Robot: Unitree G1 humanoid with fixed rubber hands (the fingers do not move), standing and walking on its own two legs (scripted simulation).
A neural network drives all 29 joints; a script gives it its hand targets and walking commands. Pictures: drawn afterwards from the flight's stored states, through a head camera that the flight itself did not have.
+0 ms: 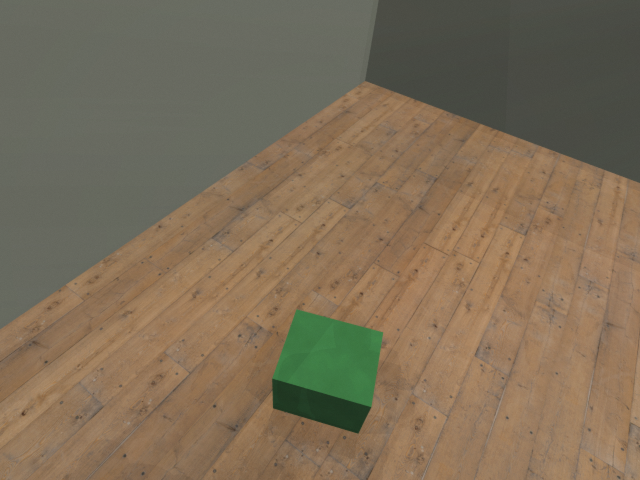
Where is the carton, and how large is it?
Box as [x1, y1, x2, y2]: [272, 309, 382, 432]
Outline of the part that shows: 296,309 272,378 273,407 337,427 358,432 371,406 382,332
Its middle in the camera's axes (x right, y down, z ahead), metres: +0.02 +0.40 +1.17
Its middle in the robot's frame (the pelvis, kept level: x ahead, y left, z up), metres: +0.57 -0.04 -0.66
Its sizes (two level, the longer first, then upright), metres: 0.270 0.225 0.224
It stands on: the floor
